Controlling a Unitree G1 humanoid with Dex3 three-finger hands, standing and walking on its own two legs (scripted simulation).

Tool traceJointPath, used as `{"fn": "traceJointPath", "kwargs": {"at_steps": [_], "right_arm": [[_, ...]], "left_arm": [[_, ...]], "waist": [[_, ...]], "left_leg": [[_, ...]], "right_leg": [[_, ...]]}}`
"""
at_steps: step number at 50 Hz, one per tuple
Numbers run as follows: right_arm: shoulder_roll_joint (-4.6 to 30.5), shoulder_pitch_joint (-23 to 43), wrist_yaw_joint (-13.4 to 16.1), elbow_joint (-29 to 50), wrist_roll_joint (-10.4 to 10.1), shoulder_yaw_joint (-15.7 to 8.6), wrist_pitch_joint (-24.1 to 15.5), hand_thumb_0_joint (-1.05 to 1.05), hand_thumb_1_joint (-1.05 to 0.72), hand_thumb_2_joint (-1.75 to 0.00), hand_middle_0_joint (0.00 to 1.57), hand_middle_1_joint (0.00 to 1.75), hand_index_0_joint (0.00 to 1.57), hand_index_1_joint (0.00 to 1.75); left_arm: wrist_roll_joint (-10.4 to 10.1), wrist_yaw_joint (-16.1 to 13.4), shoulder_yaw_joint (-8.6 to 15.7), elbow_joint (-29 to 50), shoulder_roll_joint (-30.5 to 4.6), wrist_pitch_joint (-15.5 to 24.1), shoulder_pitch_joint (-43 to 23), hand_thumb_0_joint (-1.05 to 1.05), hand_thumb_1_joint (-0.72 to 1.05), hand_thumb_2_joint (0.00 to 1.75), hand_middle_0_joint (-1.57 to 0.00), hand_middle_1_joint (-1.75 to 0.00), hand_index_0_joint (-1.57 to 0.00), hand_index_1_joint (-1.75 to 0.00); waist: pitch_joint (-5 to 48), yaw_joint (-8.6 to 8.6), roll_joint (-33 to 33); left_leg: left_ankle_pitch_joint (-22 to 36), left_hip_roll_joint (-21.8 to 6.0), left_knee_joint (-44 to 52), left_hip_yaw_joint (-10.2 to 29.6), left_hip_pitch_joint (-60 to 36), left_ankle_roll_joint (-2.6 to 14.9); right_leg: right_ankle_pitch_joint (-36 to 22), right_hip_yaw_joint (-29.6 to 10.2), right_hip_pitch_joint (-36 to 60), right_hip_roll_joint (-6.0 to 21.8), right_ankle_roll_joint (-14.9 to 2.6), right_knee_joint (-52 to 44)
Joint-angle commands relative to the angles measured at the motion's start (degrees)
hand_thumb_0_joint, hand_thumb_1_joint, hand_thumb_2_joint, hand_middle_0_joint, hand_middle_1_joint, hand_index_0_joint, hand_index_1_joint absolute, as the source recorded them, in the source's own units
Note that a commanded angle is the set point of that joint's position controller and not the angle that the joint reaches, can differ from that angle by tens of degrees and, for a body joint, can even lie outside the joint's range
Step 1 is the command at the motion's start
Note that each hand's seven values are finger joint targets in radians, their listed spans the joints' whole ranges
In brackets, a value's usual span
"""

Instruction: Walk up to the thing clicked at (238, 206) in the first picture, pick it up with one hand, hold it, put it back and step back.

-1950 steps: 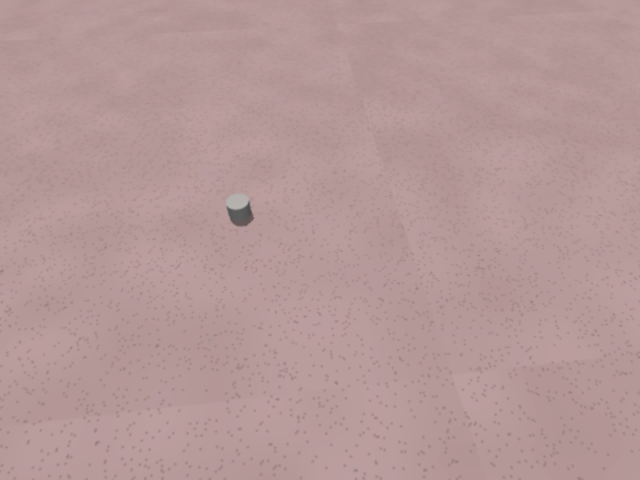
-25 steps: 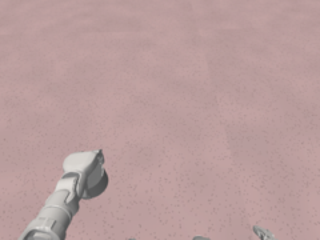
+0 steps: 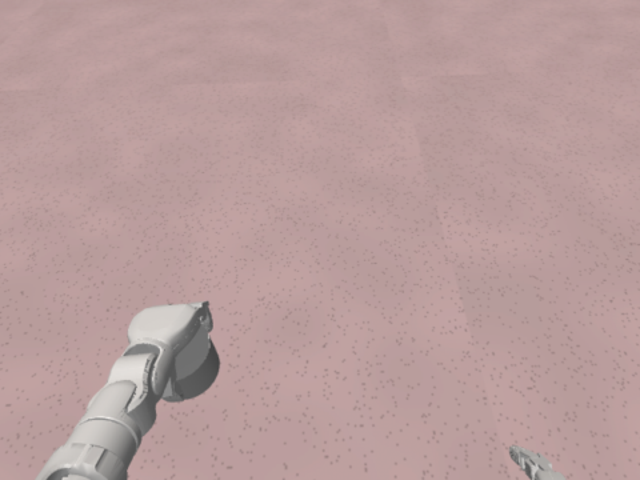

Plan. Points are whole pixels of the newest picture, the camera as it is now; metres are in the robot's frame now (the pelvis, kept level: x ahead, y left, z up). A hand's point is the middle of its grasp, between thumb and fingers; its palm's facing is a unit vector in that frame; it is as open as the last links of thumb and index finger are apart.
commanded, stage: hold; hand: left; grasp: from above
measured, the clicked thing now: (182, 358) +0.31 +0.23 -0.09
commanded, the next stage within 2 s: crouch in 1.26 s
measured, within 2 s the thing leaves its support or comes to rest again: neither
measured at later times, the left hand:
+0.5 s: hand (171, 363) +0.28 +0.22 -0.04, palm faces -0.46 -0.06 -0.89, open 11.9 cm
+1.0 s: hand (170, 363) +0.28 +0.22 -0.03, palm faces -0.46 -0.07 -0.88, open 11.9 cm
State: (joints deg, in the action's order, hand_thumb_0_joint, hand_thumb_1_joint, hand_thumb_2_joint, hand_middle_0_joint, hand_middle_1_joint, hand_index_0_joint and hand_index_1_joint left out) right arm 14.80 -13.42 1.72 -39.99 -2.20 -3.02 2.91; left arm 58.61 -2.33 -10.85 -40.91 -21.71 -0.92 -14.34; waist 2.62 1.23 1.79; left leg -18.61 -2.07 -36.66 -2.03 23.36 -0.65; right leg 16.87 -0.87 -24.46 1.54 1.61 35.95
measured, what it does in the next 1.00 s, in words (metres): stands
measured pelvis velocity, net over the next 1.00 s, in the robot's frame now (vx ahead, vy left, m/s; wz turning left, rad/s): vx -0.01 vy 0.00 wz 0.00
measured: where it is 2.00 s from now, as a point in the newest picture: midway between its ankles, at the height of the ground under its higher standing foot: outside the picture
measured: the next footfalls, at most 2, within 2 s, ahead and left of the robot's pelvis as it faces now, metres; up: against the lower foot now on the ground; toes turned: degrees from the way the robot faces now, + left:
none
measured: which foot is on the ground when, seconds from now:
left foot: down 0.00-1.00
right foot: down 0.00-1.00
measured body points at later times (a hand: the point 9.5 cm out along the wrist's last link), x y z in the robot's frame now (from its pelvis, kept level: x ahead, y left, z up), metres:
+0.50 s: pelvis -0.01 +0.00 +0.01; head +0.01 -0.02 +0.46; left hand +0.30 +0.22 +0.01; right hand +0.13 -0.26 -0.11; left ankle +0.00 +0.13 -0.72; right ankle +0.01 -0.14 -0.72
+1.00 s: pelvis -0.01 +0.00 +0.01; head +0.01 -0.02 +0.46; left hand +0.30 +0.22 +0.02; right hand +0.14 -0.26 -0.10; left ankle +0.00 +0.13 -0.72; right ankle +0.01 -0.14 -0.72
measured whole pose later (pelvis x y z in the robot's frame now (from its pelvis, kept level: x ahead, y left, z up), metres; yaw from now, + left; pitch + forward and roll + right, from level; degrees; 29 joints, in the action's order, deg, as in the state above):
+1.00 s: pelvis -0.01 +0.00 +0.01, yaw +0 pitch +1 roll +0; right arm 14.4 -10.9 3.1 -38.2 -3.4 -1.6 4.2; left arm 57.5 2.2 -11.6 -34.6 -22.3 -0.2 -12.0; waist 0.1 -0.5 2.4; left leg -14.4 -1.8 -28.9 -2.5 15.7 -0.7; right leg 13.2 -1.2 -17.4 1.7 1.5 29.2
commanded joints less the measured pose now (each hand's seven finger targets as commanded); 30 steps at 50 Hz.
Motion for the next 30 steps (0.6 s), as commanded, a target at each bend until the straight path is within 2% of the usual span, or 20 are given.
{"fn": "traceJointPath", "kwargs": {"at_steps": [1, 3, 6, 7, 9, 11, 13, 16, 17, 18, 21, 22, 24, 27, 29, 30], "right_arm": [[8.1, 1.9, 0.4, 7.2, -0.2, -2.6, -2.1, 0.00, -0.90, -0.90, 0.20, 0.30, 0.20, 0.30], [8.3, 2.5, 0.4, 7.5, -0.3, -2.6, -1.9, 0.00, -0.90, -0.90, 0.20, 0.30, 0.20, 0.30], [8.0, 3.0, 0.4, 8.1, -0.4, -2.3, -1.8, 0.00, -0.90, -0.90, 0.20, 0.30, 0.20, 0.30], [8.0, 3.2, 0.4, 8.3, -0.5, -2.3, -1.8, 0.00, -0.90, -0.90, 0.20, 0.30, 0.20, 0.30], [8.1, 3.4, 0.4, 8.5, -0.5, -2.2, -1.8, 0.00, -0.90, -0.90, 0.20, 0.30, 0.20, 0.30], [8.1, 3.8, 0.5, 8.5, -0.6, -2.2, -1.8, 0.00, -0.90, -0.90, 0.20, 0.30, 0.20, 0.30], [7.9, 4.3, 0.6, 8.9, -0.7, -2.0, -1.8, 0.00, -0.90, -0.90, 0.20, 0.30, 0.20, 0.30], [7.8, 4.4, 0.7, 8.6, -0.6, -1.9, -1.7, 0.00, -0.90, -0.90, 0.20, 0.30, 0.20, 0.30], [7.6, 4.6, 0.8, 8.5, -0.6, -1.9, -1.8, 0.00, -0.91, -0.90, 0.20, 0.30, 0.20, 0.30], [7.7, 4.7, 0.8, 8.6, -0.7, -1.9, -1.7, 0.00, -0.90, -0.90, 0.20, 0.30, 0.20, 0.30], [7.6, 4.8, 1.0, 8.4, -0.8, -1.8, -1.7, 0.00, -0.90, -0.90, 0.20, 0.30, 0.20, 0.30], [7.5, 5.3, 1.0, 8.4, -0.8, -1.9, -1.7, 0.00, -0.90, -0.90, 0.20, 0.30, 0.20, 0.30], [7.3, 5.8, 1.1, 8.6, -0.8, -1.7, -1.7, 0.00, -0.90, -0.90, 0.20, 0.30, 0.20, 0.30], [7.3, 5.9, 1.2, 8.8, -1.0, -1.6, -1.6, 0.00, -0.90, -0.90, 0.20, 0.30, 0.20, 0.30], [7.4, 6.1, 1.2, 9.2, -1.1, -1.5, -1.5, 0.00, -0.90, -0.90, 0.20, 0.30, 0.20, 0.30], [7.4, 6.4, 1.3, 9.2, -1.2, -1.6, -1.5, 0.00, -0.90, -0.90, 0.20, 0.30, 0.20, 0.30]], "left_arm": [[-0.2, -1.9, 5.2, 12.8, -11.8, 0.1, -19.5, 0.00, 0.37, 1.25, -0.79, -1.07, -0.78, -1.08], [-0.5, -1.6, 6.1, 13.4, -13.0, 0.1, -19.2, 0.00, 0.36, 1.24, -0.78, -1.07, -0.77, -1.08], [-0.3, -1.3, 5.2, 12.7, -11.8, 0.1, -18.1, 0.00, 0.37, 1.24, -0.79, -1.08, -0.79, -1.09], [-0.5, -1.1, 5.7, 14.5, -12.4, 0.1, -18.8, 0.00, 0.39, 1.23, -0.79, -1.09, -0.79, -1.09], [-0.6, -0.7, 5.3, 14.3, -12.1, 0.2, -18.3, 0.00, 0.38, 1.22, -0.79, -1.08, -0.78, -1.09], [-0.7, -0.6, 6.0, 14.0, -13.1, 0.4, -18.4, 0.00, 0.38, 1.22, -0.79, -1.08, -0.79, -1.09], [-0.9, -0.5, 5.3, 15.0, -12.1, 0.4, -18.1, 0.00, 0.38, 1.24, -0.78, -1.10, -0.78, -1.11], [-0.8, -0.4, 6.5, 16.3, -13.3, 0.7, -18.8, 0.00, 0.34, 1.24, -0.76, -1.09, -0.75, -1.10], [-0.8, -0.4, 5.9, 17.5, -13.1, 0.8, -19.9, 0.00, 0.36, 1.24, -0.77, -1.10, -0.77, -1.11], [-0.7, -0.5, 6.1, 15.7, -12.9, 0.5, -18.4, 0.00, 0.36, 1.25, -0.77, -1.11, -0.77, -1.11], [-0.6, -0.4, 5.8, 17.1, -12.7, 0.5, -19.3, 0.00, 0.36, 1.24, -0.77, -1.11, -0.77, -1.11], [-0.8, -0.3, 6.4, 17.1, -13.2, 0.4, -19.1, 0.00, 0.37, 1.25, -0.78, -1.11, -0.78, -1.11], [-0.7, 0.2, 5.5, 16.4, -12.4, 0.1, -17.5, 0.00, 0.38, 1.24, -0.79, -1.10, -0.79, -1.10], [-1.0, 0.9, 5.9, 17.9, -13.3, 0.2, -18.6, 0.00, 0.38, 1.24, -0.78, -1.11, -0.78, -1.11], [-1.2, 1.6, 5.1, 17.7, -12.0, 0.2, -16.7, 0.00, 0.36, 1.24, -0.77, -1.10, -0.77, -1.10], [-1.4, 1.8, 5.9, 18.7, -13.2, 0.4, -17.6, 0.00, 0.37, 1.24, -0.77, -1.10, -0.77, -1.10]], "waist": [[15.5, 0.01, -0.5], [15.8, -0.38, 1.0], [13.9, -0.05, -0.9], [14.6, -0.54, 0.4], [13.8, -0.36, -0.1], [13.5, -0.57, 0.1], [13.3, -0.34, -0.7], [14.8, -0.52, -0.2], [15.4, -0.74, 0.7], [14.4, -0.50, 0.5], [14.1, -0.52, -0.7], [14.0, -1.07, 0.0], [13.6, -0.96, -0.9], [14.1, -1.06, 0.2], [12.9, -1.13, -0.5], [12.8, -1.36, 0.3]], "left_leg": [[16.4, 3.0, 4.8, 0.1, -8.8, 1.06], [16.2, 2.8, 5.4, 0.0, -9.8, 0.89], [14.1, 3.0, 6.2, 0.1, -9.1, 1.22], [13.8, 3.0, 6.5, -0.1, -9.3, 1.20], [13.3, 2.7, 7.0, 0.2, -9.9, 1.05], [12.9, 2.7, 7.4, 0.2, -10.1, 1.05], [12.7, 2.9, 7.7, 0.0, -10.3, 1.24], [13.7, 3.0, 7.6, -0.2, -11.2, 1.29], [14.2, 2.9, 7.7, -0.1, -11.8, 1.15], [14.4, 2.9, 7.9, -0.1, -11.9, 1.10], [13.8, 3.0, 8.2, -0.2, -11.8, 1.31], [13.5, 3.2, 8.5, -0.5, -11.9, 1.27], [13.7, 3.1, 8.7, -0.4, -11.9, 1.40], [14.7, 3.0, 9.1, -0.4, -12.5, 1.38], [14.2, 2.9, 9.7, -0.3, -12.8, 1.31], [13.9, 2.9, 9.9, -0.3, -12.8, 1.28]], "right_leg": [[-14.0, 0.9, 6.8, -2.8, -1.84, -5.1], [-13.4, 1.1, 7.0, -2.8, -1.93, -5.5], [-11.7, 0.9, 7.1, -2.7, -1.75, -6.5], [-11.6, 0.8, 7.3, -2.6, -1.88, -6.5], [-10.5, 1.1, 6.8, -2.8, -1.98, -6.9], [-10.1, 1.2, 7.4, -2.8, -1.89, -7.4], [-10.3, 0.8, 7.6, -2.6, -1.80, -7.7], [-11.2, 0.7, 8.7, -2.5, -1.73, -7.9], [-11.5, 0.8, 8.8, -2.6, -1.78, -7.7], [-11.7, 0.8, 8.4, -2.6, -1.80, -7.8], [-11.3, 0.7, 8.9, -2.5, -1.68, -8.5], [-11.0, 0.7, 9.2, -2.4, -1.70, -8.9], [-11.2, 0.8, 9.6, -2.4, -1.62, -9.1], [-12.1, 0.7, 10.0, -2.4, -1.70, -9.2], [-11.4, 0.8, 10.1, -2.6, -1.85, -9.5], [-11.0, 0.8, 10.1, -2.6, -1.83, -9.8]]}}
